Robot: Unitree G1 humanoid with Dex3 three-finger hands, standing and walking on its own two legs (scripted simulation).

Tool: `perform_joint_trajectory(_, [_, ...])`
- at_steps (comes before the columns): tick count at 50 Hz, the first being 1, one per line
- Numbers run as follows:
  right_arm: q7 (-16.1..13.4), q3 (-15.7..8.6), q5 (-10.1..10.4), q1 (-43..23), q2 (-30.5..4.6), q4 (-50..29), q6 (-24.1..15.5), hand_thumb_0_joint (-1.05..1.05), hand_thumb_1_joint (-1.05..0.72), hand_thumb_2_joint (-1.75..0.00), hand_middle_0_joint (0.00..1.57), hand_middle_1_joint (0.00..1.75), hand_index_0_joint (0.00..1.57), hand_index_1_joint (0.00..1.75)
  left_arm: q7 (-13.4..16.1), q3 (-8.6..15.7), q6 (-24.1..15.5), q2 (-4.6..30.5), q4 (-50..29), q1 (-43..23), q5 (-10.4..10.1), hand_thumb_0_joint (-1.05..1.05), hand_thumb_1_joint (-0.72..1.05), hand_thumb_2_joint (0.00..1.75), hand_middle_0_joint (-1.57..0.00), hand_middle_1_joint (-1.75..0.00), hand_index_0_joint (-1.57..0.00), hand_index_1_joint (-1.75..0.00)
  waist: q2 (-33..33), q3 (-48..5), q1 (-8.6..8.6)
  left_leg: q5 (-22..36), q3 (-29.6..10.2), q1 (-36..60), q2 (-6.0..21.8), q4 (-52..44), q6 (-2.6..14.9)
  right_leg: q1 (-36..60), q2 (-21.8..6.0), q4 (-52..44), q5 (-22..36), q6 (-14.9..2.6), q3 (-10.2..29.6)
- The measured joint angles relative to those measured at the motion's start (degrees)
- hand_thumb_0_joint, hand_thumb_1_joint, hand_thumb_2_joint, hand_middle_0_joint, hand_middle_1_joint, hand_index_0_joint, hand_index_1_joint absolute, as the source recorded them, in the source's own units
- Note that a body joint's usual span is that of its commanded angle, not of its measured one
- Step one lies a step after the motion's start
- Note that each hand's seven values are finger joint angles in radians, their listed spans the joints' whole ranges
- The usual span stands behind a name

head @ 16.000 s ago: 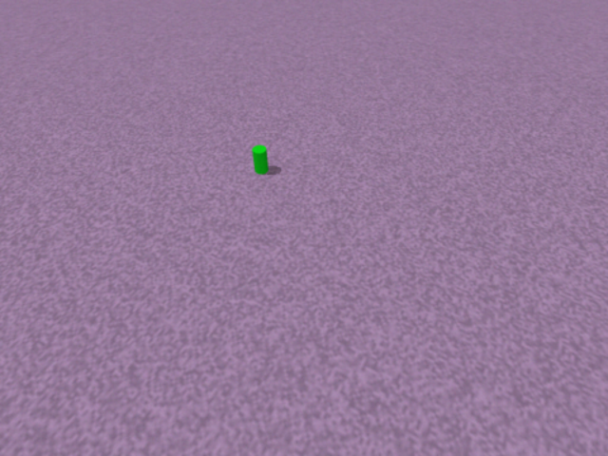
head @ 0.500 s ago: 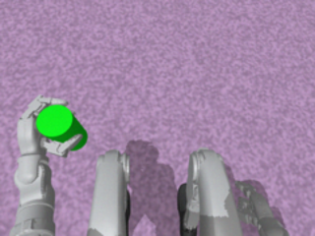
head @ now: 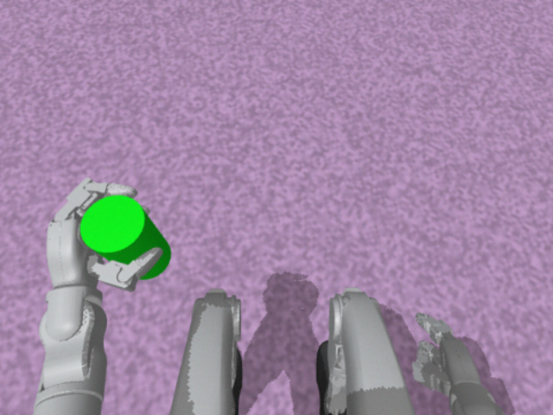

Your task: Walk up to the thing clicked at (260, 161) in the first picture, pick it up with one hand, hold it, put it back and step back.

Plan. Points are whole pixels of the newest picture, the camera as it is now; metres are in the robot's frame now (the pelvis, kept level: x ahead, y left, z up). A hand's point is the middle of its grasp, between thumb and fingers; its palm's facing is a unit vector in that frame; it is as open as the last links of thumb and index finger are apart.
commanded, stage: lift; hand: left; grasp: from the side
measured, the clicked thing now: (132, 241) +0.35 +0.22 -0.02
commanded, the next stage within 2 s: hold in 1.38 s
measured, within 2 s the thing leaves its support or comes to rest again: neither
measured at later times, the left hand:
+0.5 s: hand (69, 175) +0.35 +0.20 +0.16, palm faces +0.18 -0.98 -0.05, open 10.2 cm
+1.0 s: hand (47, 119) +0.36 +0.19 +0.23, palm faces +0.19 -0.98 -0.04, open 10.2 cm
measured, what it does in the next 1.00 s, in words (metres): rises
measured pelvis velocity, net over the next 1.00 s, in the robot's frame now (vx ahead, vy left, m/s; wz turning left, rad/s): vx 0.05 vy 0.00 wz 0.03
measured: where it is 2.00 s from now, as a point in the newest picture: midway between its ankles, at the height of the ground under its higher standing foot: (279, 405)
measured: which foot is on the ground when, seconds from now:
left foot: down 0.00-1.00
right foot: down 0.00-1.00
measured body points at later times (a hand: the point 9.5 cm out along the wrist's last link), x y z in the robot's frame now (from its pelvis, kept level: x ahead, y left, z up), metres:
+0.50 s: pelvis +0.03 +0.00 +0.14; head +0.14 +0.02 +0.58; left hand +0.34 +0.26 +0.16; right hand +0.20 -0.24 +0.03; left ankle +0.06 +0.13 -0.47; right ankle +0.08 -0.13 -0.47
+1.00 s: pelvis +0.05 +0.00 +0.20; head +0.12 +0.00 +0.64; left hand +0.35 +0.24 +0.23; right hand +0.20 -0.24 +0.08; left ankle +0.06 +0.13 -0.47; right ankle +0.08 -0.13 -0.47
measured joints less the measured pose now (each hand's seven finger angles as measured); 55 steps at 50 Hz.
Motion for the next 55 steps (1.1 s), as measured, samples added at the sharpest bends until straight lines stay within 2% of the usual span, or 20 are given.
perform_joint_trajectory(9, [-1.1, 0.6, 0.2, 2.3, 1.2, -0.4, -0.3, 0.01, -0.90, -0.90, 0.21, 0.30, 0.21, 0.30, 3.9, -2.7, 3.1, -1.1, -3.4, 4.1, 1.1, 0.00, -0.44, 1.15, -0.70, -1.05, -0.70, -1.07, 0.1, 0.0, -0.31, 1.4, 0.4, 13.0, 0.4, -10.9, 0.18, 13.2, 0.3, -11.1, 1.5, 0.22, -0.3])
perform_joint_trajectory(16, [-1.7, 1.2, 0.1, 4.5, 1.9, -0.2, -1.1, 0.01, -0.90, -0.90, 0.21, 0.30, 0.21, 0.30, 5.0, -4.1, 3.3, -1.5, -2.4, 5.9, 1.8, 0.00, -0.44, 1.15, -0.70, -1.05, -0.70, -1.07, 0.0, -0.2, -0.69, 3.1, 0.6, 23.6, 0.5, -19.7, 0.26, 23.9, 0.5, -20.1, 3.2, 0.33, -0.5])
perform_joint_trajectory(22, [-1.6, 1.4, -0.2, 5.5, 1.9, -0.2, -1.6, 0.01, -0.90, -0.90, 0.21, 0.30, 0.21, 0.30, 4.8, -4.9, 3.2, -1.4, 0.6, 4.8, 2.5, 0.00, -0.43, 1.15, -0.70, -1.05, -0.70, -1.06, -0.2, 0.7, -0.81, 4.7, 0.9, 31.3, 0.6, -26.0, 0.24, 31.6, 0.6, -26.3, 4.7, 0.35, -0.6])
perform_joint_trajectory(28, [-1.4, 1.4, -0.4, 6.2, 1.8, 0.2, -1.7, 0.01, -0.90, -0.90, 0.21, 0.30, 0.21, 0.30, 4.6, -5.7, 3.2, -1.8, 1.4, 4.4, 2.4, 0.00, -0.43, 1.14, -0.70, -1.04, -0.70, -1.06, -0.1, 2.0, -0.68, 6.2, 1.3, 37.5, 0.6, -31.4, 0.23, 37.7, 0.7, -31.6, 6.3, 0.37, -0.4])
perform_joint_trajectory(34, [-1.4, 1.7, -0.7, 7.0, 2.1, 0.5, -1.0, 0.01, -0.90, -0.90, 0.21, 0.30, 0.20, 0.30, 5.0, -6.6, 3.4, -2.2, 1.7, 4.6, 3.2, 0.00, -0.43, 1.14, -0.71, -1.04, -0.70, -1.06, -0.2, 3.1, -0.63, 7.7, 1.6, 42.8, 0.6, -36.0, 0.18, 42.8, 0.7, -36.0, 7.6, 0.32, -0.3])
perform_joint_trajectory(55, [-2.4, 2.1, -1.5, 7.9, 2.8, 1.2, 0.5, 0.01, -0.90, -0.90, 0.21, 0.30, 0.21, 0.30, 6.2, -7.1, 3.6, -3.6, 5.3, 3.2, 3.8, 0.00, -0.41, 1.12, -0.70, -1.03, -0.70, -1.05, -0.5, 5.9, -0.64, 11.5, 1.9, 56.4, 0.8, -48.0, -0.30, 56.1, 1.1, -47.3, 11.0, -0.08, -0.5])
